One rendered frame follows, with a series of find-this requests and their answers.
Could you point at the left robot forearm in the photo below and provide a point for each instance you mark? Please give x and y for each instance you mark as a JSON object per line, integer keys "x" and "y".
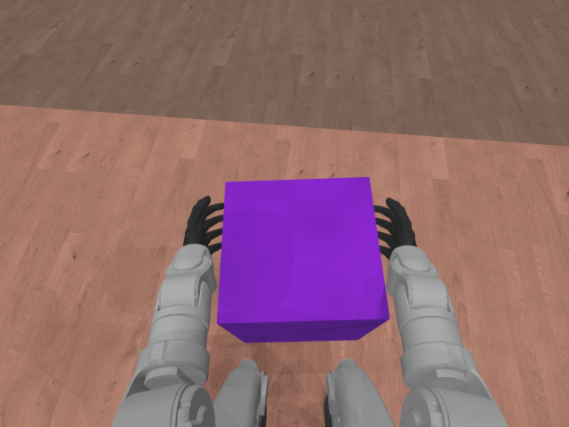
{"x": 176, "y": 351}

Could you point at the robot left hand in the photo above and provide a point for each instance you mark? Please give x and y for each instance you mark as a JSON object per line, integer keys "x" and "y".
{"x": 195, "y": 232}

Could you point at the left robot upper arm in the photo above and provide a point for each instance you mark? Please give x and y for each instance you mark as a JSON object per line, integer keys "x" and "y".
{"x": 178, "y": 405}

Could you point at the robot thigh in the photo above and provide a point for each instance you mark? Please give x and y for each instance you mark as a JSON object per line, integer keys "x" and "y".
{"x": 353, "y": 397}
{"x": 242, "y": 398}

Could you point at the carton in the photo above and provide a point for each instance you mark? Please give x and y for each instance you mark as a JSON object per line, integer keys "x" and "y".
{"x": 300, "y": 261}

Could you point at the right robot forearm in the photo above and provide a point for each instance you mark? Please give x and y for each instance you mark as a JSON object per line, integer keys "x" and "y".
{"x": 433, "y": 351}

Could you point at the right robot thigh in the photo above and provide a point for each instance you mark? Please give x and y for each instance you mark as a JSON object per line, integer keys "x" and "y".
{"x": 353, "y": 397}

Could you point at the robot right hand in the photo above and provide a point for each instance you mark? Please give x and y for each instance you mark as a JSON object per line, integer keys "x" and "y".
{"x": 400, "y": 228}

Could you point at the left robot thigh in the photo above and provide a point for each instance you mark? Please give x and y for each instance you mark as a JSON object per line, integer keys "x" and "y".
{"x": 242, "y": 398}

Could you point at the right robot upper arm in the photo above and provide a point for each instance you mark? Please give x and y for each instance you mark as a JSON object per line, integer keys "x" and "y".
{"x": 432, "y": 406}

